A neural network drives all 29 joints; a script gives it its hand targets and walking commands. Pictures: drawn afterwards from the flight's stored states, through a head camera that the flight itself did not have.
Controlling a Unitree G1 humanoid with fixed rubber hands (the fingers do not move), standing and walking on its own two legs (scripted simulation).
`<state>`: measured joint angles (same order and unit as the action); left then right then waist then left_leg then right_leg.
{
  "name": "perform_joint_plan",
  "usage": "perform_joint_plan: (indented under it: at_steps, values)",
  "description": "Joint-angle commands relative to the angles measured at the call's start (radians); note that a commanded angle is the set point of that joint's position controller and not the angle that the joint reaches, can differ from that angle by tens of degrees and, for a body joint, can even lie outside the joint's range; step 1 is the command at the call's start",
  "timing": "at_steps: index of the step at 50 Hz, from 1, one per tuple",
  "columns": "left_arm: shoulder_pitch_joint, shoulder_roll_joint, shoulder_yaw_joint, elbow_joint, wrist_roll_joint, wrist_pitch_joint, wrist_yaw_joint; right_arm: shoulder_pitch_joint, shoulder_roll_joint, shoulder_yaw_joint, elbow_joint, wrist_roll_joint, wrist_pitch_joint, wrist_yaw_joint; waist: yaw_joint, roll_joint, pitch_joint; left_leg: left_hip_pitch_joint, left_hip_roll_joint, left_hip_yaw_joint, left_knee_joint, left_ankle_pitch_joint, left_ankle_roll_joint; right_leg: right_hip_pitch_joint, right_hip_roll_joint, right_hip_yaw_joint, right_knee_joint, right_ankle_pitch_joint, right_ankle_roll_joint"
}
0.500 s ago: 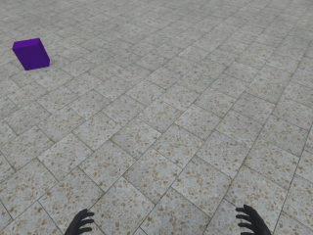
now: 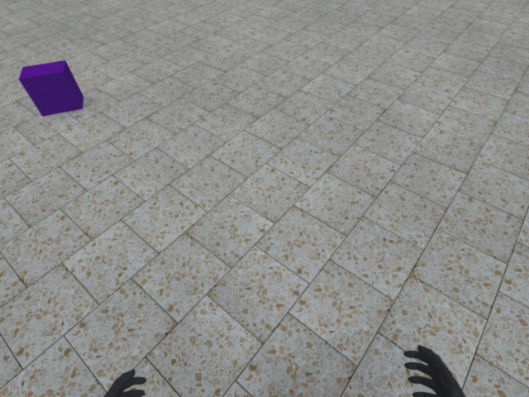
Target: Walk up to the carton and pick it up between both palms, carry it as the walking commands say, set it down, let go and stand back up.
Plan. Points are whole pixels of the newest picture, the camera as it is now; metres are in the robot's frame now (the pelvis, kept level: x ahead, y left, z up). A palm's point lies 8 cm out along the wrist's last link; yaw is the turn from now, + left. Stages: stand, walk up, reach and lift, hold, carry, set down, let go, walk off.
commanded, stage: stand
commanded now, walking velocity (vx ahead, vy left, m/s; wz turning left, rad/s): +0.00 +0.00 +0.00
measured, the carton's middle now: (53, 88) +1.99 +1.42 -0.62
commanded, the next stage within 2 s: walk up in 0.46 s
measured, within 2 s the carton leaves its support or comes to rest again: neither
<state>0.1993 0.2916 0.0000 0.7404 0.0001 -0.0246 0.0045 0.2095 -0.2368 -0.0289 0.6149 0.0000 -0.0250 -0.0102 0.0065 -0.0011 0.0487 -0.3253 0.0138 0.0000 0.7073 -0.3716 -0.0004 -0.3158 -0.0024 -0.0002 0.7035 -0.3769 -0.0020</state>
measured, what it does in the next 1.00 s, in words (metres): lifts its left foot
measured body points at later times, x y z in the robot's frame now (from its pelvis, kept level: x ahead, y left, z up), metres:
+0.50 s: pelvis +0.00 +0.00 +0.00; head +0.02 +0.00 +0.45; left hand +0.12 +0.27 -0.11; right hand +0.14 -0.26 -0.10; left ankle +0.00 +0.12 -0.72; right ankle +0.00 -0.12 -0.72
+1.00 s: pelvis +0.05 +0.08 +0.01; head +0.07 +0.10 +0.46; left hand +0.08 +0.44 -0.08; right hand +0.25 -0.20 -0.06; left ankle +0.08 +0.26 -0.70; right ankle +0.00 -0.12 -0.72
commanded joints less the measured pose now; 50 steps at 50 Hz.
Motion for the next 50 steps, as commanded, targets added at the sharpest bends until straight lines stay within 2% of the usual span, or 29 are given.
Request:
perform_joint_plan:
  at_steps: [1, 2, 4, 5, 10, 16, 19, 21, 22, 26, 28, 29, 32, 33, 34, 35, 36, 37, 38, 39, 41, 42, 43, 44, 45, 46, 48, 49, 50]
  values:
    - [-0.095, 0.228, 0.081, -0.064, 0.026, -0.036, 0.007, -0.055, -0.257, -0.077, -0.019, -0.025, -0.037, 0.000, 0.003, 0.009, -0.065, 0.025, 0.068, -0.078, -0.128, 0.214, 0.079, 0.020, -0.076, 0.078, -0.120, 0.209, -0.065]
    - [-0.074, 0.224, 0.075, -0.043, 0.027, -0.035, 0.005, -0.044, -0.252, -0.075, -0.010, -0.026, -0.036, 0.002, -0.007, -0.033, -0.099, 0.049, 0.078, -0.074, -0.119, 0.192, 0.078, 0.025, -0.092, 0.080, -0.137, 0.205, -0.073]
    - [-0.100, 0.226, 0.079, -0.044, 0.033, -0.036, 0.005, -0.037, -0.266, -0.078, -0.008, -0.027, -0.036, -0.005, -0.021, 0.019, -0.051, 0.040, 0.070, -0.066, -0.116, 0.210, 0.070, -0.011, -0.075, 0.089, -0.127, 0.220, -0.072]
    - [-0.073, 0.214, 0.072, -0.053, 0.023, -0.040, 0.001, -0.046, -0.275, -0.078, -0.012, -0.034, -0.040, -0.006, 0.000, -0.001, -0.054, 0.014, 0.082, -0.096, -0.124, 0.178, 0.087, 0.010, -0.090, 0.088, -0.129, 0.188, -0.073]
    - [-0.055, 0.218, 0.075, -0.040, 0.023, -0.039, 0.008, -0.061, -0.266, -0.074, 0.006, -0.034, -0.036, -0.005, 0.009, 0.006, -0.044, 0.016, 0.072, -0.102, -0.139, 0.198, 0.084, 0.005, -0.078, 0.098, -0.121, 0.187, -0.070]
    - [-0.095, 0.259, 0.081, -0.020, 0.018, -0.045, 0.005, -0.047, -0.275, -0.072, 0.029, -0.021, -0.033, -0.001, -0.009, -0.029, -0.054, 0.028, 0.068, -0.076, -0.132, 0.185, 0.075, 0.005, -0.111, 0.124, -0.148, 0.229, -0.079]
    - [-0.081, 0.222, 0.076, -0.012, 0.024, -0.039, 0.012, -0.046, -0.269, -0.070, 0.043, -0.027, -0.041, -0.001, -0.011, 0.029, -0.084, 0.071, 0.084, -0.095, -0.128, 0.239, 0.072, 0.006, -0.089, 0.100, -0.132, 0.232, -0.073]
    - [-0.096, 0.237, 0.074, 0.001, 0.025, -0.041, 0.006, -0.056, -0.262, -0.069, 0.044, -0.021, -0.036, 0.000, -0.017, -0.039, -0.089, 0.058, 0.085, -0.089, -0.124, 0.229, 0.072, 0.023, -0.093, 0.105, -0.158, 0.253, -0.069]
    - [-0.076, 0.247, 0.073, 0.007, 0.014, -0.039, 0.006, -0.019, -0.277, -0.072, 0.062, -0.025, -0.034, -0.006, -0.012, 0.011, -0.063, 0.060, 0.086, -0.102, -0.142, 0.260, 0.082, 0.006, -0.095, 0.111, -0.141, 0.256, -0.068]
    - [-0.108, 0.228, 0.077, 0.012, 0.021, -0.044, 0.008, -0.049, -0.260, -0.068, 0.057, -0.016, -0.040, -0.006, -0.013, -0.016, -0.081, 0.062, 0.085, -0.089, -0.135, 0.269, 0.077, 0.031, -0.091, 0.097, -0.144, 0.276, -0.071]
    - [-0.067, 0.247, 0.072, 0.027, 0.013, -0.044, 0.008, -0.028, -0.278, -0.064, 0.066, -0.018, -0.034, -0.004, -0.007, 0.030, -0.084, 0.062, 0.092, -0.105, -0.140, 0.285, 0.081, 0.060, -0.099, 0.098, -0.155, 0.275, -0.067]
    - [-0.099, 0.233, 0.069, 0.019, 0.020, -0.043, 0.012, -0.044, -0.263, -0.057, 0.061, -0.022, -0.034, 0.002, -0.006, -0.020, -0.072, 0.047, 0.086, -0.109, -0.139, 0.248, 0.076, 0.042, -0.101, 0.102, -0.140, 0.276, -0.071]
    - [-0.091, 0.244, 0.074, 0.031, 0.019, -0.042, 0.009, -0.071, -0.278, -0.063, 0.075, -0.022, -0.035, 0.002, -0.003, 0.019, -0.058, 0.047, 0.087, -0.095, -0.164, 0.232, 0.077, 0.026, -0.089, 0.095, -0.155, 0.234, -0.065]
    - [0.037, 0.420, 0.155, -0.010, 0.040, -0.082, -0.012, -0.063, -0.398, -0.120, -0.006, -0.063, -0.018, 0.062, 0.045, -0.042, -0.156, -0.253, 0.072, -0.224, -0.082, -0.261, 0.109, 0.225, -0.192, 0.164, -0.233, -0.349, -0.117]
    - [0.124, 0.469, 0.182, 0.022, 0.045, -0.097, -0.012, -0.131, -0.412, -0.126, -0.028, -0.066, -0.014, 0.096, 0.082, -0.090, -0.066, -0.510, 0.026, -0.116, 0.057, -0.288, 0.066, 0.347, -0.313, 0.334, -0.381, -0.629, -0.182]
    - [0.101, 0.512, 0.195, 0.027, 0.050, -0.111, -0.006, -0.198, -0.372, -0.111, -0.054, -0.072, -0.009, 0.110, 0.101, -0.233, -0.036, -0.630, 0.049, -0.040, 0.366, -0.109, 0.044, 0.376, -0.495, 0.501, -0.503, -0.592, -0.259]
    - [0.042, 0.489, 0.193, -0.010, 0.042, -0.119, -0.003, -0.179, -0.375, -0.111, -0.047, -0.072, -0.012, 0.120, 0.082, -0.108, -0.048, -0.597, 0.094, -0.087, 0.393, -0.071, 0.040, 0.333, -0.541, 0.492, -0.510, -0.521, -0.278]
    - [0.005, 0.456, 0.182, -0.012, 0.036, -0.130, -0.003, -0.163, -0.380, -0.121, -0.030, -0.067, -0.016, 0.133, 0.065, -0.050, 0.004, -0.588, 0.119, -0.083, 0.384, -0.007, 0.026, 0.325, -0.500, 0.441, -0.494, -0.449, -0.265]
    - [0.020, 0.429, 0.172, -0.017, 0.037, -0.136, -0.002, -0.184, -0.360, -0.129, -0.022, -0.069, -0.015, 0.147, 0.063, -0.019, 0.020, -0.541, 0.124, -0.091, 0.340, 0.039, 0.010, 0.243, -0.446, 0.346, -0.528, -0.391, -0.211]
    - [0.023, 0.445, 0.179, -0.007, 0.034, -0.138, -0.005, -0.181, -0.348, -0.129, -0.037, -0.055, -0.017, 0.161, 0.068, -0.125, 0.026, -0.521, 0.113, -0.066, 0.262, 0.037, 0.000, 0.247, -0.388, 0.237, -0.514, -0.315, -0.193]
    - [-0.001, 0.471, 0.177, 0.008, 0.046, -0.131, -0.015, -0.156, -0.345, -0.135, -0.012, -0.042, -0.009, 0.171, 0.046, -0.194, 0.011, -0.418, 0.109, 0.000, 0.224, 0.056, -0.012, 0.214, -0.370, 0.106, -0.545, -0.257, -0.204]
    - [-0.056, 0.467, 0.169, -0.016, 0.050, -0.135, -0.018, -0.119, -0.372, -0.148, -0.010, -0.036, 0.001, 0.175, 0.013, -0.179, -0.024, -0.334, 0.120, -0.017, 0.214, 0.056, -0.011, 0.196, -0.378, 0.074, -0.554, -0.246, -0.195]
    - [-0.066, 0.467, 0.173, -0.009, 0.043, -0.132, -0.021, -0.130, -0.361, -0.142, 0.001, -0.033, 0.001, 0.181, 0.023, -0.175, 0.003, -0.338, 0.108, 0.012, 0.159, 0.069, -0.018, 0.182, -0.341, 0.006, -0.546, -0.216, -0.179]
    - [-0.050, 0.479, 0.168, 0.006, 0.044, -0.126, -0.029, -0.142, -0.369, -0.141, 0.002, -0.034, 0.000, 0.181, 0.035, -0.233, 0.021, -0.283, 0.122, 0.055, 0.097, 0.072, -0.016, 0.146, -0.314, -0.067, -0.554, -0.185, -0.159]
    - [-0.028, 0.477, 0.167, 0.023, 0.047, -0.124, -0.029, -0.163, -0.357, -0.144, 0.000, -0.036, -0.001, 0.184, 0.046, -0.204, 0.036, -0.226, 0.110, 0.076, 0.062, 0.103, -0.017, 0.105, -0.310, -0.081, -0.550, -0.163, -0.154]
    - [-0.071, 0.480, 0.166, 0.001, 0.048, -0.121, -0.031, -0.136, -0.359, -0.146, 0.017, -0.034, -0.002, 0.188, 0.014, -0.199, 0.026, -0.159, 0.114, 0.087, 0.019, 0.089, -0.012, 0.069, -0.306, -0.117, -0.509, -0.160, -0.147]
    - [-0.086, 0.481, 0.156, 0.003, 0.042, -0.106, -0.036, -0.015, -0.371, -0.154, 0.062, -0.028, -0.011, 0.177, -0.035, -0.145, -0.041, -0.045, 0.050, 0.177, -0.097, 0.098, -0.006, 0.108, -0.261, -0.186, -0.364, -0.138, -0.134]
    - [-0.110, 0.448, 0.147, -0.008, 0.038, -0.102, -0.043, 0.124, -0.403, -0.170, 0.115, -0.037, -0.018, 0.160, -0.116, 0.014, -0.138, 0.121, -0.017, 0.224, -0.180, 0.135, 0.004, 0.093, -0.219, -0.228, -0.124, 0.045, -0.128]
    - [-0.086, 0.388, 0.123, -0.019, 0.040, -0.093, -0.044, 0.309, -0.450, -0.191, 0.170, -0.037, -0.024, 0.134, -0.189, 0.186, -0.251, 0.371, -0.044, 0.134, -0.219, 0.045, 0.050, -0.027, -0.178, -0.241, 0.232, 0.215, -0.103]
